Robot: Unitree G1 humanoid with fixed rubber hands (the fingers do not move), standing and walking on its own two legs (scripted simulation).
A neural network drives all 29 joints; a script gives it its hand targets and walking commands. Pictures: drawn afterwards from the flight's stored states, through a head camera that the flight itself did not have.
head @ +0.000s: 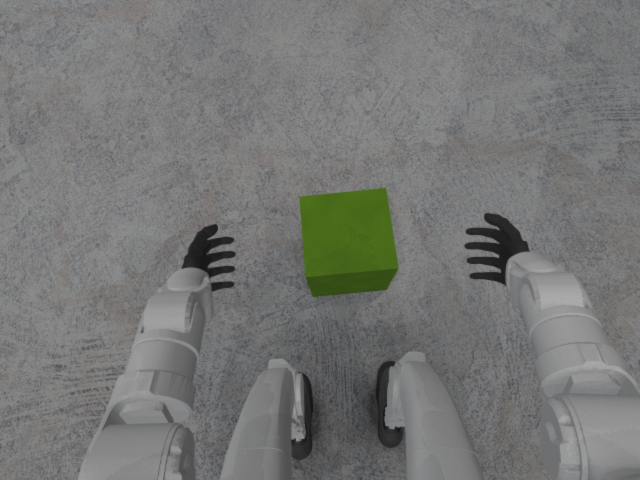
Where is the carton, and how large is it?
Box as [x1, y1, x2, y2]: [299, 188, 398, 296]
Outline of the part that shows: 385,188 299,197 305,276 313,296 386,289 398,267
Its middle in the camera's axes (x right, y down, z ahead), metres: +0.07 +0.02 +1.02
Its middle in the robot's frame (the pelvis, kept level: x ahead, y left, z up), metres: +0.53 -0.01 -0.56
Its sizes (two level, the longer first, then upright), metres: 0.210 0.200 0.250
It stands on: the floor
